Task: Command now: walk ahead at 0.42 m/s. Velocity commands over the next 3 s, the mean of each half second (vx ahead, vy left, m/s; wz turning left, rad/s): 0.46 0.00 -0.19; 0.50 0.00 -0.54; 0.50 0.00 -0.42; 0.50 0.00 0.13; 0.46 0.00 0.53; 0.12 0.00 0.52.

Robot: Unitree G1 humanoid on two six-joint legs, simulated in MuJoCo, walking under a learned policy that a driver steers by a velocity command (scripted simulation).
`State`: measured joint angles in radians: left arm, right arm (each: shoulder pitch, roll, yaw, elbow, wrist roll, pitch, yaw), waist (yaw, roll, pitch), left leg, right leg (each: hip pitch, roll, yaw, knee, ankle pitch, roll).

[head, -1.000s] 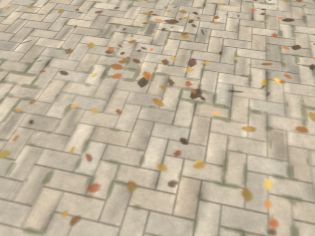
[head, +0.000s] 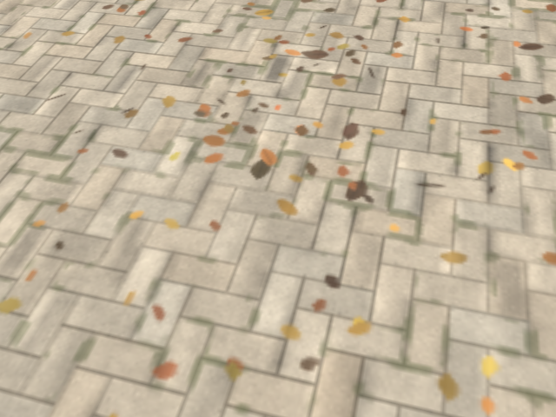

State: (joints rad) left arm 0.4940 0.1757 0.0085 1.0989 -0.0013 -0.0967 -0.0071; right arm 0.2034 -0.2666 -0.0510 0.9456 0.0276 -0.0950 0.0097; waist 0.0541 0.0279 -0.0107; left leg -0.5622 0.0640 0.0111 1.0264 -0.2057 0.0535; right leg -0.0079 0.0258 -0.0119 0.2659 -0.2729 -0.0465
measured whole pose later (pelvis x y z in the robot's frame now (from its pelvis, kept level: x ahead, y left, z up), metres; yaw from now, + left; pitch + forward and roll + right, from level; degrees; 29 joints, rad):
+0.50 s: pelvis +0.27 +0.06 +0.00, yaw -8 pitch -1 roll +2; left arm 0.24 0.27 0.07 0.91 -0.03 -0.05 0.02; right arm 0.27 -0.24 -0.06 0.99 -0.01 -0.12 0.02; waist -0.03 -0.05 0.03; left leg -0.11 -0.05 0.17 0.29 -0.17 0.06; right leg -0.63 -0.11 0.07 1.12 -0.20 -0.05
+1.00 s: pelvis +0.54 -0.06 -0.01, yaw -24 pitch +1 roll +0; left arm 0.27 0.26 0.08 0.77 -0.01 -0.06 -0.03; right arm 0.12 -0.30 -0.06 0.82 0.00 -0.12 0.00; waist 0.02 0.02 0.06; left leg -0.55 0.11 -0.07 1.12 -0.30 0.00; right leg -0.26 0.11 0.02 0.40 -0.15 -0.12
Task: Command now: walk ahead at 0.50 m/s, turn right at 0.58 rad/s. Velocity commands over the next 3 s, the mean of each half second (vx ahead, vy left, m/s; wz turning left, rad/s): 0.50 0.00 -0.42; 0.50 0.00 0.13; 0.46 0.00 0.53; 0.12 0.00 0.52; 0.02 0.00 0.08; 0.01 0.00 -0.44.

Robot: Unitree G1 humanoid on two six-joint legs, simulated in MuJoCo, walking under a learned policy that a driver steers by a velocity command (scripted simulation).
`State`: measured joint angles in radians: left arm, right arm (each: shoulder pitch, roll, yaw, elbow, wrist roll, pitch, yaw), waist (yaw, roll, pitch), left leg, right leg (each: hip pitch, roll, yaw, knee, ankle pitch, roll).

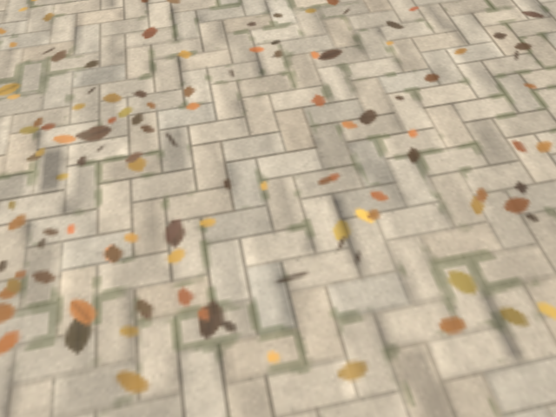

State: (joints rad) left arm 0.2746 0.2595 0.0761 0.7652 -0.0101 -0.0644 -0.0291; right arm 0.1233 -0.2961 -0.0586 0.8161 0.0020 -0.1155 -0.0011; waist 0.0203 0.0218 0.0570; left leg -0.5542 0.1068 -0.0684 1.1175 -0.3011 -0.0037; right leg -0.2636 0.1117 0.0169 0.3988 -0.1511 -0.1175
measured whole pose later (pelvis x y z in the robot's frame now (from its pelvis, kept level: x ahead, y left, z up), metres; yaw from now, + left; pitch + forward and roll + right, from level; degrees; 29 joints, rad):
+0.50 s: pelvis +0.29 +0.05 +0.00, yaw -12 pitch +2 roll +1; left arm 0.27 0.28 0.05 0.74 -0.01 -0.06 0.01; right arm 0.27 -0.26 -0.06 0.84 0.00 -0.11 0.03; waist -0.03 -0.04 0.01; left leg -0.25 -0.06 0.02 0.38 -0.16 0.05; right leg -0.51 -0.03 0.06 1.12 -0.34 -0.03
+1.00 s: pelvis +0.54 -0.06 +0.00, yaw -5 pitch +1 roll -1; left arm 0.23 0.25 0.06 0.74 0.01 -0.10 -0.02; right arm 0.29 -0.31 -0.06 0.84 0.03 -0.05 0.00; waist 0.00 0.05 0.02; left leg -0.54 0.08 -0.05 1.14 -0.32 0.01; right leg -0.24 0.01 -0.10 0.39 -0.18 -0.04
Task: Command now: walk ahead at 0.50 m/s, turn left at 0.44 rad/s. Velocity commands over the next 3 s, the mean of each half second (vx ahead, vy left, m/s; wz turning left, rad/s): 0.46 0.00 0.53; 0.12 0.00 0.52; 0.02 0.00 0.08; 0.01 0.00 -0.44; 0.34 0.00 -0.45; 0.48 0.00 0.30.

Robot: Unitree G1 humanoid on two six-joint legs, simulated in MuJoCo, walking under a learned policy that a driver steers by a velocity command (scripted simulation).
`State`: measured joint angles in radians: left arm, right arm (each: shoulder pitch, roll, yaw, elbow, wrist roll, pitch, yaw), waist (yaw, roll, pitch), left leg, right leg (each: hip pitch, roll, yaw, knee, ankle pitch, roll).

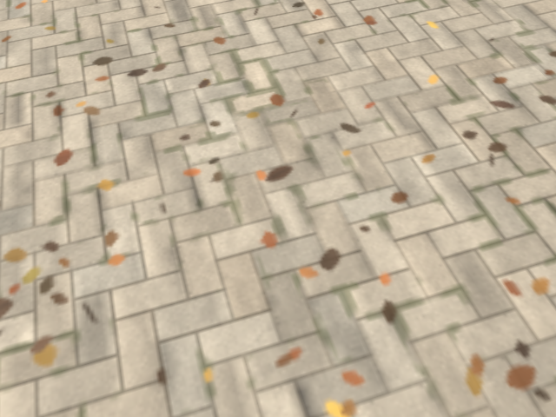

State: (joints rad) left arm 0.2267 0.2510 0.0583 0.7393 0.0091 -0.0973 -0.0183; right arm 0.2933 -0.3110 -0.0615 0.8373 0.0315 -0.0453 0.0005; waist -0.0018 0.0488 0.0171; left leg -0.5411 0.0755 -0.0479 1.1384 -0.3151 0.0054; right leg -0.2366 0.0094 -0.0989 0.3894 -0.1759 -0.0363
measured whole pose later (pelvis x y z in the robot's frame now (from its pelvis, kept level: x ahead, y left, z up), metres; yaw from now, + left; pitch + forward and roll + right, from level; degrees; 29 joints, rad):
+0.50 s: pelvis +0.25 +0.08 -0.01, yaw +18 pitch +2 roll -1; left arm 0.17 0.30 0.06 0.75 0.00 -0.09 0.01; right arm 0.20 -0.30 -0.07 0.69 0.01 -0.03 0.03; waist 0.00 -0.01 0.08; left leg -0.37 -0.08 0.00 0.50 -0.16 0.09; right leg -0.49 -0.07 0.03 1.20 -0.42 0.03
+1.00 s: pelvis +0.40 +0.09 +0.00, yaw +34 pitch +2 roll +1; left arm 0.12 0.25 0.04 0.71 0.02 -0.02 0.01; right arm 0.17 -0.33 -0.08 0.66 0.01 0.06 -0.04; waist 0.01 0.03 0.05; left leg -0.47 -0.05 -0.10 1.08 -0.50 -0.08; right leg -0.35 0.00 0.00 0.46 -0.13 -0.02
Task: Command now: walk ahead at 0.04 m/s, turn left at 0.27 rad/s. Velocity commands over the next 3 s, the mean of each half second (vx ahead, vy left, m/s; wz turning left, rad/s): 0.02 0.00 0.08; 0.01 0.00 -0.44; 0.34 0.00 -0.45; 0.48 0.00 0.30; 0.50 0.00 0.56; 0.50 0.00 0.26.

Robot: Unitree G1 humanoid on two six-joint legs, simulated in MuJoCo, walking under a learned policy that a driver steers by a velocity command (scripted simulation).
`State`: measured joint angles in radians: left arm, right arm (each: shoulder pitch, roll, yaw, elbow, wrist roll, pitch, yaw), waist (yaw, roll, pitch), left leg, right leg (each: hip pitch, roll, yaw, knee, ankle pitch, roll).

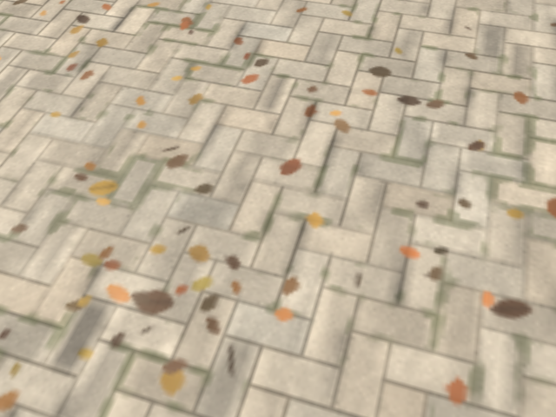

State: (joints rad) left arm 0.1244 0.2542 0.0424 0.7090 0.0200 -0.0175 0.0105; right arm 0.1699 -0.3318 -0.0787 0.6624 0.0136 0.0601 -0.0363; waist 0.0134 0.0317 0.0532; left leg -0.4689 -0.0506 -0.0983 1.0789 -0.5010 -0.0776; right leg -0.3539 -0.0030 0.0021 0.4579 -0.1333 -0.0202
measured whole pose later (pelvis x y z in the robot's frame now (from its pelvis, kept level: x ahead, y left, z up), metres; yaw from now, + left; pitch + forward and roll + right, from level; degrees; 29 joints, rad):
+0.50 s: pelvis +0.03 +0.03 +0.00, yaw -1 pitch -1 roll +0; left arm 0.20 0.28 0.04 0.86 0.00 0.00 0.01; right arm 0.21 -0.23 -0.03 0.73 -0.01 0.01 -0.03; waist 0.03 -0.01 0.02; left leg -0.19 -0.02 0.00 0.54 -0.33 0.02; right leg -0.30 -0.04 0.04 0.54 -0.22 0.04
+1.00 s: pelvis +0.04 +0.01 +0.00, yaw -16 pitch +2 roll +2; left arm 0.16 0.31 0.07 0.73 -0.02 0.03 0.03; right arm 0.15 -0.29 -0.08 0.69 0.01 0.00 -0.05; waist 0.03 0.00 0.03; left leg -0.41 -0.03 -0.10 0.76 -0.38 -0.08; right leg -0.32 0.08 0.15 0.47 -0.18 -0.05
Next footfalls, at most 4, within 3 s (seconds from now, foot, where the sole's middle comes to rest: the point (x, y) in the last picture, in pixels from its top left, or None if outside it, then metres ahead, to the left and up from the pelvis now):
0.16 left None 0.04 0.14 -0.77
1.10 left None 0.14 0.13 -0.77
1.54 right None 0.24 -0.25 -0.77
2.06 left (379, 344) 0.62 -0.18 -0.77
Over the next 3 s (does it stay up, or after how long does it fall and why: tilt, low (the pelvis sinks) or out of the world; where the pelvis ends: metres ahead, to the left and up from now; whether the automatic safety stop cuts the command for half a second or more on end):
stays up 0.93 -0.27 0.00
